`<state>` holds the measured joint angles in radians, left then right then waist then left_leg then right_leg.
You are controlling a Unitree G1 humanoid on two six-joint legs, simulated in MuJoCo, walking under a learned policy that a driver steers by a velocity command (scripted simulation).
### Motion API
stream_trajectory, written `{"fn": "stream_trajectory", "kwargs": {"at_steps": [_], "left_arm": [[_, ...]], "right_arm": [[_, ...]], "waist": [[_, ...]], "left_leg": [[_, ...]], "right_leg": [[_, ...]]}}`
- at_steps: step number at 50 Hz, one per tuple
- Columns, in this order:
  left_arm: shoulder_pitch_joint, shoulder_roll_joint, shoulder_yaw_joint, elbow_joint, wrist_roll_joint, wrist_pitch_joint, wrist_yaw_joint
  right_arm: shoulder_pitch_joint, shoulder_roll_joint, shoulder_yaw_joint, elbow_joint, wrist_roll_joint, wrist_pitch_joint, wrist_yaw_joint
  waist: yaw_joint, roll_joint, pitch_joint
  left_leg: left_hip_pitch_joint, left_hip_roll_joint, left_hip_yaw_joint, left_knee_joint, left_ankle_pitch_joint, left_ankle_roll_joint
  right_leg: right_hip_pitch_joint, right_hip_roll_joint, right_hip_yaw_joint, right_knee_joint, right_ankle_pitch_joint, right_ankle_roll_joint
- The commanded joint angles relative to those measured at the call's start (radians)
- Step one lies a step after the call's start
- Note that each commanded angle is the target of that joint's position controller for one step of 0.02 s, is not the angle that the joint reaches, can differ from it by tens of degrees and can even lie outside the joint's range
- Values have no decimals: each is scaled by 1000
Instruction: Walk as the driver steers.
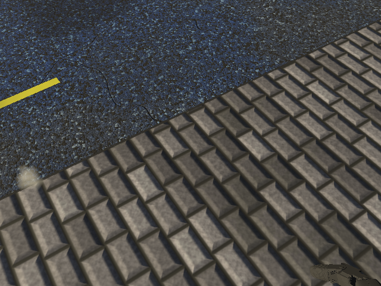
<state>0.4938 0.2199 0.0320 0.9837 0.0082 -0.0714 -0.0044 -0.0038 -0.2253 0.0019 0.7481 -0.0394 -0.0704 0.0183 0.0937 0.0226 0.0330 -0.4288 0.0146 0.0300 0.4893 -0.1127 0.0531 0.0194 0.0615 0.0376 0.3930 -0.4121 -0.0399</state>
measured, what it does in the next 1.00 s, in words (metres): walks ahead: right foot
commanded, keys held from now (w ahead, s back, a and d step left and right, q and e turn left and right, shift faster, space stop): w+e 0.50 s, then w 0.06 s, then w+q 0.34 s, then q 0.10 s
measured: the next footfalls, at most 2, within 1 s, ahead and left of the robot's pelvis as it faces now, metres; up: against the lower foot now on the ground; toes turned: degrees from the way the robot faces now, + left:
right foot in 0.54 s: +0.37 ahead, -0.15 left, +0.00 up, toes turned -23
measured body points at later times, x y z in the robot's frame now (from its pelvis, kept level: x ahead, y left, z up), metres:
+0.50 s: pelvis +0.24 -0.03 +0.00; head +0.27 -0.04 +0.45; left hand +0.50 +0.13 -0.10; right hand +0.13 -0.26 -0.14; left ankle +0.11 +0.10 -0.73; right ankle +0.34 -0.14 -0.71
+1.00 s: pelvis +0.48 -0.12 +0.01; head +0.51 -0.13 +0.45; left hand +0.52 +0.13 -0.13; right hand +0.56 -0.38 -0.13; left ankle +0.66 -0.05 -0.69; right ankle +0.34 -0.14 -0.73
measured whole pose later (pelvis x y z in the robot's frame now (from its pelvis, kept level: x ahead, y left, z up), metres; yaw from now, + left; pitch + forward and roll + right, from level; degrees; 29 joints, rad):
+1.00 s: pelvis +0.48 -0.12 +0.01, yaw -11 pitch +0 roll -1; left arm 0.38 0.20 0.03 0.97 0.01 -0.09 0.03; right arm 0.14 -0.22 -0.04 0.86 -0.03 -0.02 0.04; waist 0.03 0.03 0.06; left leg -0.60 0.04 0.09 0.66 -0.02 0.06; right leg 0.12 0.08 -0.21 0.20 -0.34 -0.07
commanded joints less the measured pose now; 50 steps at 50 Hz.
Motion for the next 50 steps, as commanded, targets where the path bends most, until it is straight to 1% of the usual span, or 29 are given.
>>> {"fn": "stream_trajectory", "kwargs": {"at_steps": [1,2,3,4,5,6,8,11,14,17,21,22,24,25,26,27,28,29,30,31,32,33,34,36,38,41,45,48,50], "left_arm": [[29,23,5,-112,-36,-12,5],[22,133,32,-96,-10,5,14],[-41,148,42,-97,2,13,10],[-85,120,39,-103,3,16,-1],[-99,106,40,-102,7,24,-8],[-95,100,42,-102,19,38,-16],[-110,76,41,-111,22,57,-28],[-202,68,41,-150,26,69,-42],[-309,60,35,-193,24,69,-53],[-416,46,20,-233,24,65,-66],[-512,61,17,-281,31,64,-73],[-517,66,19,-286,33,64,-72],[-472,82,28,-281,37,64,-64],[-396,97,38,-262,37,60,-58],[-260,115,52,-219,44,50,-48],[-90,183,79,-168,57,42,-31],[-105,302,103,-180,47,42,-16],[-48,283,98,-184,20,55,-5],[-118,247,88,-167,15,56,5],[-173,184,71,-165,11,46,5],[-218,145,57,-162,12,33,5],[-247,114,46,-158,10,21,7],[-244,103,40,-150,11,6,5],[-211,121,43,-125,8,-15,3],[-182,129,44,-109,10,-24,3],[-151,115,36,-92,8,-29,5],[-116,105,25,-67,7,-34,17],[-75,107,19,-37,5,-25,37],[-80,136,23,-31,6,-18,51]], "right_arm": [[432,-311,-95,42,-37,-15,-35],[401,-263,-93,40,-2,3,-31],[315,-177,-71,28,7,5,-28],[256,-128,-59,24,11,-2,-24],[237,-102,-53,28,10,-9,-25],[239,-90,-50,39,14,-16,-28],[265,-95,-54,57,20,-35,-28],[304,-108,-63,81,26,-47,-29],[342,-103,-63,105,20,-43,-28],[363,-121,-68,119,20,-41,-30],[425,-151,-77,150,18,-27,-38],[432,-158,-79,156,17,-20,-40],[431,-187,-86,163,15,-6,-45],[430,-202,-89,165,15,5,-46],[429,-205,-88,163,20,14,-45],[428,-178,-78,142,19,15,-41],[472,-43,-49,71,29,8,-17],[374,-142,-69,65,25,1,-16],[304,-131,-67,50,41,-6,-14],[314,-117,-60,65,46,-15,-15],[336,-110,-62,91,35,-7,-14],[382,-104,-61,113,19,12,-10],[407,-96,-62,129,13,30,-5],[397,-82,-66,133,16,48,7],[332,-76,-68,121,21,55,12],[238,-75,-69,97,22,54,15],[124,-49,-54,61,16,47,24],[67,-25,-39,33,6,40,28],[137,-39,-43,47,1,37,24]], "waist": [[-193,219,-324],[-186,153,-306],[-151,65,-147],[-132,50,-60],[-113,70,-24],[-92,87,-7],[-77,70,-13],[-76,54,5],[-91,50,34],[-112,52,52],[-138,48,71],[-135,51,68],[-108,76,24],[-74,80,-24],[-15,56,-102],[55,-29,-207],[-20,-275,-287],[40,-111,-328],[10,-73,-177],[-31,-36,-97],[-73,-14,-55],[-107,-32,-44],[-117,-45,-46],[-125,-48,-22],[-111,-58,14],[-89,-72,50],[-62,-78,73],[-52,-72,86],[-82,-110,30]], "left_leg": [[768,431,-545,-126,-153,153],[678,447,-682,-203,-271,188],[542,392,-538,-233,-320,163],[426,340,-408,-274,-244,140],[359,297,-307,-302,-161,111],[310,267,-232,-318,-92,93],[293,257,-151,-336,21,93],[321,256,-56,-360,94,102],[341,238,32,-364,148,101],[347,228,111,-355,200,88],[458,264,165,-309,313,75],[489,269,182,-274,397,69],[532,272,219,-132,708,56],[540,271,230,2,815,53],[476,260,244,199,770,40],[273,233,247,477,488,11],[-187,50,212,831,-430,-50],[-267,7,6,921,-410,-48],[-316,67,-21,904,-292,-31],[-254,95,-29,813,-230,-21],[-184,117,-41,740,-205,-18],[-112,120,-50,702,-191,-22],[-70,111,-56,683,-183,-22],[-96,94,-66,650,-143,-19],[-174,88,-78,602,-64,-18],[-252,71,-75,489,46,-21],[-244,53,2,297,141,-15],[-186,12,97,160,128,7],[-86,-53,138,136,54,36]], "right_leg": [[-553,1,-37,672,-25,-41],[-646,-19,6,798,-116,-52],[-668,-74,33,816,-32,-58],[-651,-107,28,783,38,-52],[-621,-127,21,754,74,-45],[-591,-139,17,737,91,-34],[-586,-141,5,742,134,-22],[-679,-158,-2,711,229,-7],[-728,-159,-23,590,327,6],[-673,-148,-76,411,413,-2],[-639,-124,-141,281,342,-48],[-622,-108,-157,259,300,-64],[-523,-43,-197,234,187,-104],[-436,-3,-206,214,143,-129],[-252,31,-192,138,170,-158],[19,-75,-21,79,114,-205],[331,-405,508,17,122,-340],[307,-453,665,-108,174,-356],[200,-422,454,-108,282,-318],[54,-376,335,-125,412,-273],[-41,-328,234,-148,486,-224],[-110,-295,159,-176,523,-195],[-144,-284,117,-195,546,-181],[-148,-268,54,-226,582,-162],[-128,-257,-1,-256,568,-130],[-89,-243,-68,-279,577,-93],[-31,-245,-150,-277,675,-72],[28,-251,-217,-180,982,-56],[69,-257,-238,-40,1249,-36]]}}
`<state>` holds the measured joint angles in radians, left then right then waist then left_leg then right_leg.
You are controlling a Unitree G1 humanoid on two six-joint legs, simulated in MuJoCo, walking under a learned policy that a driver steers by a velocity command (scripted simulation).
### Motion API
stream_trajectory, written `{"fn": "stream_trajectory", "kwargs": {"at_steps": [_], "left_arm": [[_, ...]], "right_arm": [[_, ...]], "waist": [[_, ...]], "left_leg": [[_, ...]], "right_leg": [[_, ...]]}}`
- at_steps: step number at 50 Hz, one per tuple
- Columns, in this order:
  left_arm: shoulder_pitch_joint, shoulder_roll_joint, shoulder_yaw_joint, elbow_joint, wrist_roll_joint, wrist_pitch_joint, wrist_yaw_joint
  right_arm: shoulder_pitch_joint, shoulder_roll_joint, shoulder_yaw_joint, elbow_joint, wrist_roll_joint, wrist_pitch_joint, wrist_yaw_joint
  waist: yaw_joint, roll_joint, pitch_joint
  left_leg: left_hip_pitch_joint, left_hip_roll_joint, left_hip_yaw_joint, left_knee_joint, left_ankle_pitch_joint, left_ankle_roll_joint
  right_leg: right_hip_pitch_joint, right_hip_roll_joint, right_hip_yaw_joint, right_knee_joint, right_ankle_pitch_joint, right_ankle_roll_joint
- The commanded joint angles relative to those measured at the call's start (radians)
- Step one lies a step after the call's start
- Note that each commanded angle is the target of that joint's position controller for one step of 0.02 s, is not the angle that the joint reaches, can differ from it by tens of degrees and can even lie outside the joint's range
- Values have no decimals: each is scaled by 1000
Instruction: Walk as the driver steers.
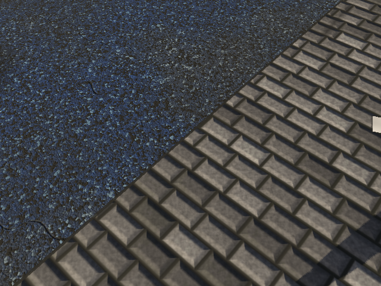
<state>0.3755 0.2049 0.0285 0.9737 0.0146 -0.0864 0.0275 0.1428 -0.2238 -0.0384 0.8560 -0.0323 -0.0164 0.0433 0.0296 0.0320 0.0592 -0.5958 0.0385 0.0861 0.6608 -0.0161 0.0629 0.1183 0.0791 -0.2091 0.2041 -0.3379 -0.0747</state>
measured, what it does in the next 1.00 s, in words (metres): walks ahead, turning left: left foot, then right foot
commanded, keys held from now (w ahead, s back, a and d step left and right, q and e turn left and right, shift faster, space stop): q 0.36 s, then no key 0.64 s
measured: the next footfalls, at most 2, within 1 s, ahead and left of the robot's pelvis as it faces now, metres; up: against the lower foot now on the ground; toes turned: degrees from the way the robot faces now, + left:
left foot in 0.08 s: +0.20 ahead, +0.07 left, +0.00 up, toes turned +6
right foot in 0.64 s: +0.22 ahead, -0.11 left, +0.00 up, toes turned +19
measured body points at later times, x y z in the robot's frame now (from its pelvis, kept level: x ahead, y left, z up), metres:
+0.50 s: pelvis +0.13 +0.00 +0.01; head +0.16 +0.02 +0.46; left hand +0.18 +0.28 -0.12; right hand +0.28 -0.26 -0.11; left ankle +0.16 +0.06 -0.73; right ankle +0.21 -0.15 -0.69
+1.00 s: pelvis +0.15 -0.03 +0.01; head +0.16 -0.04 +0.46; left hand +0.16 +0.23 -0.12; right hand +0.30 -0.26 -0.13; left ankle +0.09 +0.08 -0.73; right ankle +0.18 -0.13 -0.73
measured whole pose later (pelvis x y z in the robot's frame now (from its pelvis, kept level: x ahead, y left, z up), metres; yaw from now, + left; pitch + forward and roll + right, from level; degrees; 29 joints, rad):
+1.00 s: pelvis +0.15 -0.03 +0.01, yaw +18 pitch -2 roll +0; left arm 0.19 0.22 0.01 0.90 0.01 0.00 0.03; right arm 0.20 -0.25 -0.03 0.97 -0.01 0.04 -0.03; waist 0.00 0.01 0.04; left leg -0.11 -0.02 -0.07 0.40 -0.26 -0.01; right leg -0.17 0.04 0.00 0.43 -0.22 -0.03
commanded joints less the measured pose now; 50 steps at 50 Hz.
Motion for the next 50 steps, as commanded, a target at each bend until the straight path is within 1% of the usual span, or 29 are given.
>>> {"fn": "stream_trajectory", "kwargs": {"at_steps": [1,2,3,4,5,6,8,9,10,12,14,19,22,26,29,31,32,33,34,35,36,37,39,43,45,46,47,48,50], "left_arm": [[17,168,32,-25,0,2,27],[-8,184,37,-34,1,9,30],[-45,191,40,-49,-7,14,28],[-67,181,39,-79,-18,10,19],[58,77,24,-116,-26,11,11],[39,124,24,-121,-9,17,6],[-64,135,27,-145,-1,24,3],[-93,140,31,-159,12,37,2],[-72,132,31,-157,23,61,2],[-44,103,25,-158,24,94,2],[-53,101,25,-171,19,102,3],[-168,131,35,-218,15,121,9],[-202,129,32,-229,9,122,12],[-202,126,27,-234,-4,114,16],[-155,124,23,-226,-14,106,21],[-82,106,16,-202,-10,93,25],[-93,148,21,-207,8,82,30],[-164,211,23,-241,19,76,32],[-178,200,19,-233,14,76,20],[-181,158,7,-229,10,69,12],[-200,138,0,-221,4,64,9],[-213,139,-2,-219,6,65,10],[-194,147,-2,-197,1,65,14],[-136,160,3,-148,1,73,10],[-156,170,9,-134,-3,79,10],[-154,163,9,-131,-4,77,9],[-147,156,8,-130,-5,74,4],[-120,142,10,-119,-11,75,-1],[-158,140,10,-88,-7,83,5]], "right_arm": [[67,-56,-9,-41,-9,-18,-4],[162,-83,-21,-17,-12,-23,-9],[269,-111,-35,12,-21,-35,-16],[342,-186,-59,21,-25,-45,-29],[281,-286,-85,-5,-6,-33,-37],[302,-292,-93,-19,43,-23,-35],[130,-169,-62,-52,45,3,-50],[104,-133,-51,-53,43,8,-53],[99,-125,-47,-55,40,10,-55],[102,-157,-54,-55,24,2,-48],[104,-186,-64,-64,19,-2,-44],[127,-198,-71,-83,19,24,-50],[144,-187,-69,-86,12,30,-52],[141,-179,-62,-85,0,35,-51],[119,-178,-56,-81,1,41,-52],[91,-165,-45,-79,18,46,-60],[110,-125,-32,-84,23,42,-62],[172,-58,-12,-89,32,36,-60],[129,-132,-32,-76,23,43,-67],[123,-151,-38,-65,20,49,-66],[118,-139,-38,-51,24,52,-64],[121,-133,-37,-38,25,55,-62],[129,-113,-28,-14,19,60,-57],[85,-89,-12,17,38,61,-70],[106,-89,-7,47,36,56,-76],[101,-110,-9,57,27,51,-79],[97,-143,-11,61,15,44,-81],[73,-168,-18,83,23,42,-78],[73,-109,-2,105,25,34,-70]], "waist": [[-50,-145,-34],[-90,-155,-86],[-149,-133,-141],[-191,-24,-212],[-65,199,-333],[-116,41,-460],[-57,-58,-164],[-32,-70,-98],[-15,-57,-80],[3,-33,-104],[2,-7,-137],[-44,56,-137],[-67,72,-124],[-75,85,-117],[-57,88,-116],[-8,58,-106],[-31,-30,-99],[-89,-219,-120],[-53,-225,-88],[-58,-164,-78],[-64,-149,-61],[-71,-160,-60],[-65,-189,-74],[-24,-188,-107],[-47,-171,-105],[-41,-152,-107],[-27,-112,-118],[8,-15,-75],[-31,-1,-33]], "left_leg": [[151,-107,88,-38,-88,46],[248,-124,68,-68,-104,73],[385,-124,32,-177,-14,105],[579,12,-116,-210,346,170],[884,321,-502,-80,1109,343],[884,355,-563,-165,1021,427],[558,257,-437,-302,553,337],[461,201,-391,-337,471,290],[381,164,-352,-355,442,264],[323,119,-313,-353,457,239],[330,98,-314,-349,420,220],[384,80,-405,-375,48,173],[415,91,-443,-381,-46,168],[419,105,-465,-345,28,173],[414,112,-488,-298,150,158],[362,75,-477,-243,126,100],[303,21,-438,-181,-17,43],[208,-103,-294,-61,-328,-10],[261,-152,-203,29,-527,-26],[287,-126,-211,107,-515,-37],[290,-118,-211,122,-474,-48],[295,-114,-202,122,-442,-61],[300,-105,-171,66,-421,-85],[358,-86,-121,-144,-359,-94],[460,-63,-123,-322,-165,-85],[526,-31,-166,-353,-78,-77],[584,25,-219,-321,16,-68],[537,35,-218,-266,59,-44],[457,32,-227,-308,-28,-36]], "right_leg": [[-30,-280,3,250,1263,7],[-50,-285,6,393,1257,8],[-108,-270,6,596,1099,11],[-286,-185,-16,919,644,38],[-635,-5,62,1290,-298,84],[-694,-31,245,1345,-217,86],[-724,-117,251,1206,-104,90],[-704,-136,256,1120,-91,98],[-647,-139,249,1061,-74,108],[-594,-124,233,995,-44,120],[-603,-121,234,933,-11,130],[-683,-127,259,800,32,147],[-677,-125,266,720,22,138],[-582,-96,252,605,-45,108],[-462,-64,231,450,-76,77],[-300,-68,228,158,97,53],[-236,-175,346,52,141,31],[-174,-400,590,3,365,-41],[-322,-465,610,52,568,-160],[-330,-424,558,57,607,-180],[-331,-369,488,64,592,-154],[-310,-314,428,78,596,-118],[-237,-265,367,125,725,-93],[-148,-260,378,184,793,-86],[-185,-245,379,194,704,-52],[-231,-234,389,183,592,-23],[-288,-214,385,175,460,1],[-303,-161,341,129,349,12],[-261,-146,318,137,270,23]]}}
